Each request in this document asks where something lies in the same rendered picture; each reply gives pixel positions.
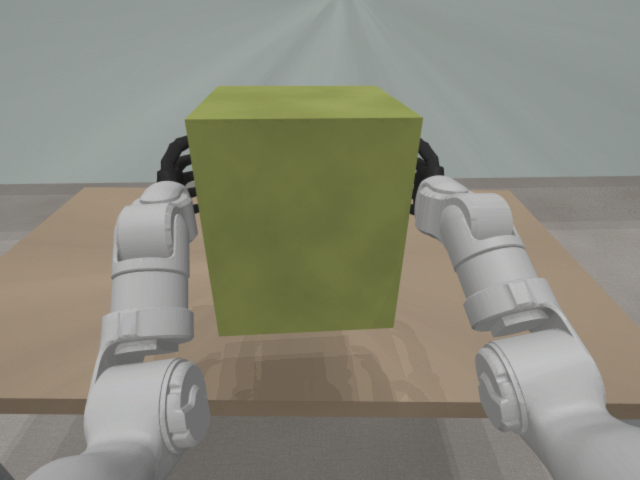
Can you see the right robot hand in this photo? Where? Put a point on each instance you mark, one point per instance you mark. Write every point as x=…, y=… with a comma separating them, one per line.
x=427, y=167

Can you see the carton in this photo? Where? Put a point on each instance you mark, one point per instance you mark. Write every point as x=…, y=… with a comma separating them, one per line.
x=304, y=196

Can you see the left robot forearm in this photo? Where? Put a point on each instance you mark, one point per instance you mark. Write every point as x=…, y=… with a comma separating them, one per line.
x=149, y=312

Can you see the left robot hand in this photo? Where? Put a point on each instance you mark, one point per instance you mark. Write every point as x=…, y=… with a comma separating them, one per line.
x=172, y=166

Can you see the right robot forearm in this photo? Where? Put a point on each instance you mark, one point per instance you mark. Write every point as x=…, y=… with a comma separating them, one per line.
x=503, y=292

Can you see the robot right upper arm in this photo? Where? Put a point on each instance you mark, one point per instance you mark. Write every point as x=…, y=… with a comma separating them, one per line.
x=543, y=387

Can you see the robot left upper arm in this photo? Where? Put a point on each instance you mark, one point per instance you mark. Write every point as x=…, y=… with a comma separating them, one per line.
x=140, y=419

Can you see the table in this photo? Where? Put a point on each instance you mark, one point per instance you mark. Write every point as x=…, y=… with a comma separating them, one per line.
x=55, y=287

